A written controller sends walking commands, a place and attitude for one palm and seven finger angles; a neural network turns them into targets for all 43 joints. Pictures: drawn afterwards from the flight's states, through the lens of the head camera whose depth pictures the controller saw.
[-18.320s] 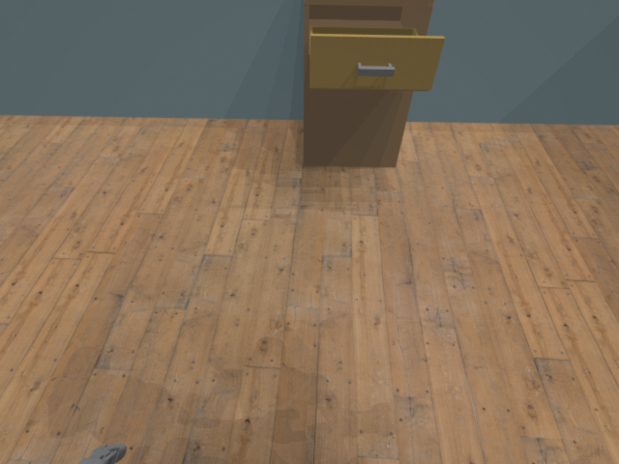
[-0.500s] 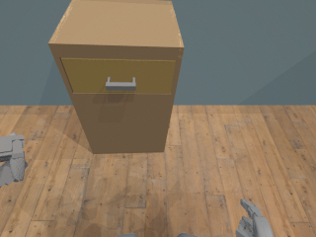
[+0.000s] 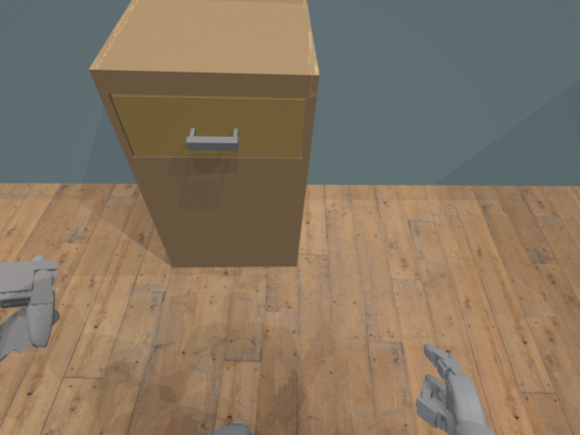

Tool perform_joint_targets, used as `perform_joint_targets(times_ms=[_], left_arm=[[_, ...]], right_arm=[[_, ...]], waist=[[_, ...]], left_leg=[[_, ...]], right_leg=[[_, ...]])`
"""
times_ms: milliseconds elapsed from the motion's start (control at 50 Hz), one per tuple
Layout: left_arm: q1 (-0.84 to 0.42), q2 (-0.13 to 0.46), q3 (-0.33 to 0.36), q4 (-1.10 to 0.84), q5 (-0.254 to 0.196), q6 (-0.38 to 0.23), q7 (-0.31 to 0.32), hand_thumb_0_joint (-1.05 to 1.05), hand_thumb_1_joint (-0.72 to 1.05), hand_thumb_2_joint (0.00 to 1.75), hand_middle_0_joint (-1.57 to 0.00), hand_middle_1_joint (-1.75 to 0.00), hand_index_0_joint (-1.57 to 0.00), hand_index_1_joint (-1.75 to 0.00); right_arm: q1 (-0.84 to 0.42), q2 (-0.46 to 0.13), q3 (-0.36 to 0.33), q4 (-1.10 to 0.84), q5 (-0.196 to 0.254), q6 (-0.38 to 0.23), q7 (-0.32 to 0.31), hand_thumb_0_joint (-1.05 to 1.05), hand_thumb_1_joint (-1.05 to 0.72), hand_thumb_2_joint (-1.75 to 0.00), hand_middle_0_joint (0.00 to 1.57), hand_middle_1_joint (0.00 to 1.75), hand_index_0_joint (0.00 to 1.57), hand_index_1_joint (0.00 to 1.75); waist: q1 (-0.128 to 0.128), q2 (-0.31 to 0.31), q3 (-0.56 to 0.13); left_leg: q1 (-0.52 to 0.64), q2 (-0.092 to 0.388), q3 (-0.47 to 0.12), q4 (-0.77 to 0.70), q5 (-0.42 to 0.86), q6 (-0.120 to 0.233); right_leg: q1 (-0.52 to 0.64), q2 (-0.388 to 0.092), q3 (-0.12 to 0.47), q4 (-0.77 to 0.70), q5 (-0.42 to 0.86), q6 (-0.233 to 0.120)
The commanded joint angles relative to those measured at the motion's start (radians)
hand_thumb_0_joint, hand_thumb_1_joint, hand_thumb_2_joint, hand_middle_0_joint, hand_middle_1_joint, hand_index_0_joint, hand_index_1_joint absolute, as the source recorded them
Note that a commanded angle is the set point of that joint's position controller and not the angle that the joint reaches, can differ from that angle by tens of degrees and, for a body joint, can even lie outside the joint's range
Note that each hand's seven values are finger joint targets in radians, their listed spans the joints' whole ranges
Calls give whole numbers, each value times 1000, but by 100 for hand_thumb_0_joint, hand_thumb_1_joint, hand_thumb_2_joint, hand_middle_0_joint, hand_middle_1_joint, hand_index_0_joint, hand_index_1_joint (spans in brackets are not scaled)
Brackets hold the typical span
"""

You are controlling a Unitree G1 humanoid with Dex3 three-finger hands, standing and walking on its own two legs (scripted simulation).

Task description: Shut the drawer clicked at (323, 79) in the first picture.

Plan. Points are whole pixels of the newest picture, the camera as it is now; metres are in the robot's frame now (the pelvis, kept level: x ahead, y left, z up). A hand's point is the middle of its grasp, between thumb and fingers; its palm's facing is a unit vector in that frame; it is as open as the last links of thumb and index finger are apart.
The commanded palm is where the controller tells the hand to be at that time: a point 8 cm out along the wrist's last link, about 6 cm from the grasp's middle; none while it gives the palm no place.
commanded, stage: step back with the hand held close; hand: left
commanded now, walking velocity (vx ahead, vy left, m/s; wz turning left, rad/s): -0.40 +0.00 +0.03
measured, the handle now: (213, 137) +0.76 +0.23 -0.09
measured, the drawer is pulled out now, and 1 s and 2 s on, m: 0.00 0.00 0.00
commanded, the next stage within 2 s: stop stepping back and stand still in 0.28 s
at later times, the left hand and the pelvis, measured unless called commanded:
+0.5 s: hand out of the picture +0.04 +0.18 +0.17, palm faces +0.31 -0.78 -0.54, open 3.2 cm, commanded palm -0.02 +0.23 +0.18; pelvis -0.15 -0.05 +0.00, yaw -1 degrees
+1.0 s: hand out of the picture -0.08 +0.19 +0.17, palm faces +0.51 -0.71 -0.49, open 3.2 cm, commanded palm -0.14 +0.22 +0.18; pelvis -0.24 -0.07 -0.02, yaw +5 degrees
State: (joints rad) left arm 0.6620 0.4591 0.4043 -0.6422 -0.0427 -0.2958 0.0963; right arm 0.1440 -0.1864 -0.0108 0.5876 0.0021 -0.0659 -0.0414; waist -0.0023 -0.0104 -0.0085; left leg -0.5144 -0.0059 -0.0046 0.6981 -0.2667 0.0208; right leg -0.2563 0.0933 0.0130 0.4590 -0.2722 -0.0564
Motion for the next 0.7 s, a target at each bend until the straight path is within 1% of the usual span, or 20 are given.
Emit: perform_joint_targets(times_ms=[0,40,80,100,120,140,180,220,280,340,360,380,400,420,440,500,540,620,660,680], left_arm=[[1,129,135,-68,-16,-9,47,0,90,90,-140,-160,-140,-160],[-39,100,84,-71,-6,1,51,0,90,90,-140,-160,-140,-160],[-92,103,56,-117,-5,-7,48,0,90,90,-140,-160,-140,-160],[-99,111,54,-146,-1,-11,45,0,90,90,-140,-160,-140,-160],[-89,125,65,-158,6,-12,43,0,90,90,-140,-160,-140,-160],[-54,119,65,-180,-4,-27,38,0,90,90,-140,-160,-140,-160],[25,129,104,-187,-8,-9,39,0,90,90,-140,-160,-140,-160],[-17,149,127,-270,-7,0,35,0,90,90,-140,-160,-140,-160],[25,123,133,-237,-15,12,38,0,90,90,-140,-160,-140,-160],[29,116,147,-150,-2,7,32,0,90,90,-140,-160,-140,-160],[7,122,154,-125,15,2,31,0,90,90,-140,-160,-140,-160],[25,133,146,-80,6,1,34,0,90,90,-140,-160,-140,-160],[31,126,132,-63,-5,15,44,0,90,90,-140,-160,-140,-160],[31,102,112,-47,-8,24,51,0,90,90,-140,-160,-140,-160],[11,116,128,-51,-2,25,56,0,90,90,-140,-160,-140,-160],[-5,94,91,-41,-1,30,70,0,90,90,-140,-160,-140,-160],[-50,88,62,-37,6,30,79,0,90,90,-140,-160,-140,-160],[-113,87,37,-77,36,21,88,0,90,90,-140,-160,-140,-160],[-105,93,42,-112,38,16,91,0,90,90,-140,-160,-140,-160],[-114,90,38,-136,38,10,89,0,90,90,-140,-160,-140,-160]], right_arm=[[-74,-97,-38,-151,1,-7,-25,0,-90,-90,20,30,20,30],[-65,-110,-26,-144,-2,6,-43,0,-90,-90,20,30,20,30],[-56,-137,-28,-131,1,1,-55,0,-90,-90,20,30,20,30],[-43,-156,-45,-133,4,-3,-54,0,-90,-90,20,30,20,30],[-11,-150,-60,-135,5,-16,-41,0,-90,-90,20,30,20,30],[19,-155,-70,-133,13,-36,-23,0,-90,-90,20,30,20,30],[-20,-143,-66,-151,-10,-73,-17,0,-90,-90,20,30,20,30],[-26,-159,-62,-155,-18,-88,-12,0,-90,-90,20,30,20,30],[-36,-157,-63,-141,-12,-95,-7,0,-90,-90,20,30,20,30],[-57,-166,-65,-139,-16,-86,-7,0,-90,-90,20,30,20,30],[-56,-162,-67,-149,-15,-80,-9,0,-90,-90,20,30,20,30],[-31,-126,-62,-156,0,-66,-5,0,-90,-90,20,30,20,30],[-19,-124,-66,-144,10,-53,-3,0,-90,-90,20,30,20,30],[-2,-131,-71,-119,14,-50,-4,0,-90,-90,20,30,20,30],[-6,-119,-59,-123,13,-42,-9,0,-90,-90,20,30,20,30],[-10,-117,-45,-143,14,-30,-30,0,-90,-90,20,30,20,30],[-8,-129,-43,-143,11,-40,-43,0,-90,-90,20,30,20,30],[30,-144,-52,-140,-1,-64,-50,0,-90,-90,20,30,20,30],[56,-149,-48,-133,-6,-77,-48,0,-90,-90,20,30,20,30],[69,-158,-48,-139,-13,-86,-48,0,-90,-90,20,30,20,30]], waist=[[-7,-86,-91],[-25,-29,-76],[-38,73,-97],[-23,148,-151],[-12,164,-215],[-10,148,-254],[15,216,-271],[12,216,-206],[13,163,-164],[11,106,-80],[-1,19,-48],[-11,-180,-65],[8,-231,-103],[5,-175,-152],[-3,-126,-170],[-27,-102,-118],[-25,-132,-59],[-22,-162,-32],[-35,-61,-60],[-42,39,-49]], left_leg=[[19,12,-40,177,-152,-21],[81,2,-5,-53,-56,-20],[201,34,3,-363,291,-7],[292,148,-91,-367,605,36],[419,228,-146,-302,788,72],[494,274,-148,-302,784,106],[453,305,-207,-282,893,129],[281,324,-193,-331,767,141],[192,289,-142,-316,561,107],[-27,229,-96,-297,92,71],[-99,150,-41,-233,-93,40],[-21,24,36,-39,-186,-19],[15,-28,20,194,-206,-26],[49,-21,-40,286,-169,-17],[33,-9,-32,285,-138,-16],[74,3,4,251,-104,-24],[121,-1,33,173,-135,-11],[261,0,60,-136,-192,43],[351,-2,78,-339,-152,64],[354,45,7,-436,-203,93]], right_leg=[[-2,-365,214,-110,713,-54],[46,-286,152,-43,817,-28],[92,-189,59,75,754,60],[46,-123,32,151,521,109],[-68,-94,50,219,204,122],[-135,-86,74,275,-17,130],[-165,-79,43,299,-143,80],[-50,-73,40,348,-120,73],[45,-80,12,213,-19,79],[176,-98,9,66,141,86],[186,-153,87,0,287,74],[35,-313,313,-164,254,22],[-21,-417,429,-249,275,13],[-15,-405,362,-256,153,56],[-3,-381,346,-259,-33,79],[-61,-345,275,-271,-249,5],[-111,-344,267,-331,-400,4],[-86,-339,248,-333,-392,32],[-34,-275,170,-229,-323,47],[-41,-217,138,-104,-302,58]])
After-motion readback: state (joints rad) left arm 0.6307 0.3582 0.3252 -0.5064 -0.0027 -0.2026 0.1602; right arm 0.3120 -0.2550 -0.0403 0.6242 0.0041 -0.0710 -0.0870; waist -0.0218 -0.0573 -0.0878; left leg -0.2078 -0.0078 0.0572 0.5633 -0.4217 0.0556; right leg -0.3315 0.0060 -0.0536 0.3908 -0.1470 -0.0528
